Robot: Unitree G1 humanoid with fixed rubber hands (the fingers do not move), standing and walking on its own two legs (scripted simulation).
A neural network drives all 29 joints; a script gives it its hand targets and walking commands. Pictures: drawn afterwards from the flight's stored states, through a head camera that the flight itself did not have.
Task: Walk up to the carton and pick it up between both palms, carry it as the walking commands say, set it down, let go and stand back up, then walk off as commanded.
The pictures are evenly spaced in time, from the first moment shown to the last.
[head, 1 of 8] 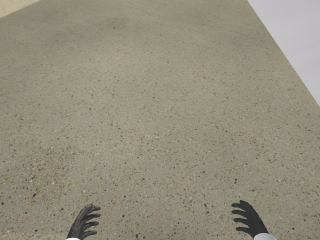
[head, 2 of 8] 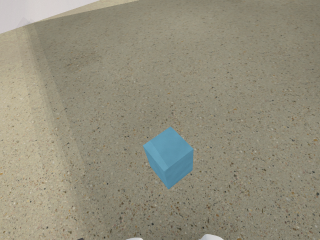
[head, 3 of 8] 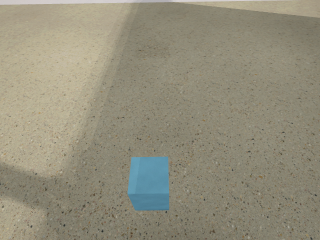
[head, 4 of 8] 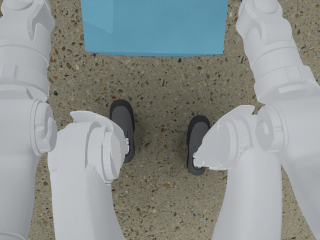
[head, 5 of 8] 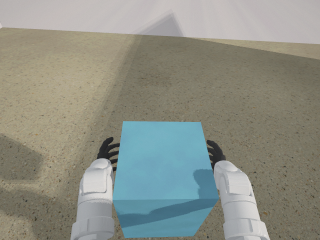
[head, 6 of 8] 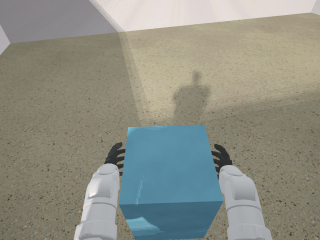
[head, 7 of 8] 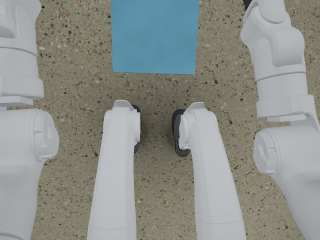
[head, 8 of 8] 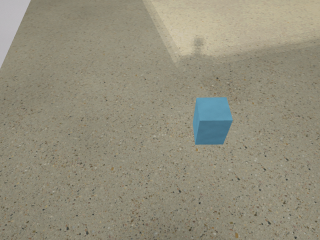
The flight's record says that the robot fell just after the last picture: no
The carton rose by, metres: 0.66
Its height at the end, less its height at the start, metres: +0.00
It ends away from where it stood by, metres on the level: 1.07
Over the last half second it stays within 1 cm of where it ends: yes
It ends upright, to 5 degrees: yes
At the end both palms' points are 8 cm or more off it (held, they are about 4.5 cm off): yes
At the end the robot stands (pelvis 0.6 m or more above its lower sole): yes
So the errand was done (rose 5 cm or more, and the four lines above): yes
